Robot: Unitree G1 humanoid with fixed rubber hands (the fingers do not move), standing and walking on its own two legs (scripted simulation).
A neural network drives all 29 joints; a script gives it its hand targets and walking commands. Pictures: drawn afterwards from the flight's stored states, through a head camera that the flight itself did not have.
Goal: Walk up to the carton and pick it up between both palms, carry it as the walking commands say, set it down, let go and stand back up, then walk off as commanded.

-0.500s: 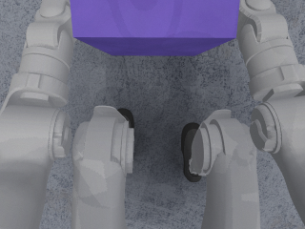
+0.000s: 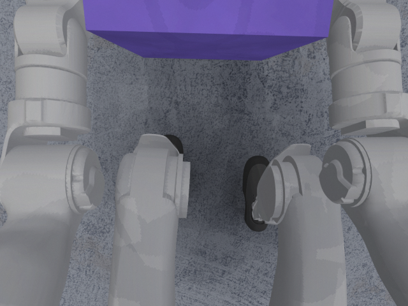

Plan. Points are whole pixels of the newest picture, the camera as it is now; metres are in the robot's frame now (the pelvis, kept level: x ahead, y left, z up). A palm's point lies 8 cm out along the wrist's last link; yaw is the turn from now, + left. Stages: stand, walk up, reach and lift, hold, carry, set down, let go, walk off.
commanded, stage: reach and lift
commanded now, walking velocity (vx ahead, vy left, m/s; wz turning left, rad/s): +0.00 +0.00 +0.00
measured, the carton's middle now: out of the picture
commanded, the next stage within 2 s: none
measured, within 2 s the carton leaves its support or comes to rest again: neither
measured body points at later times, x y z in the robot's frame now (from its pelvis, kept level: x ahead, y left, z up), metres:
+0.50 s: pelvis -0.02 -0.01 +0.05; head +0.33 +0.04 +0.32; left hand +0.52 +0.23 -0.06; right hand +0.57 -0.10 -0.05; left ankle +0.16 +0.13 -0.36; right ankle +0.12 -0.12 -0.36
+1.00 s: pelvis -0.03 +0.00 +0.10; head +0.30 +0.05 +0.39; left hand +0.51 +0.23 +0.01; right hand +0.56 -0.10 +0.02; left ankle +0.16 +0.13 -0.36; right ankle +0.12 -0.12 -0.36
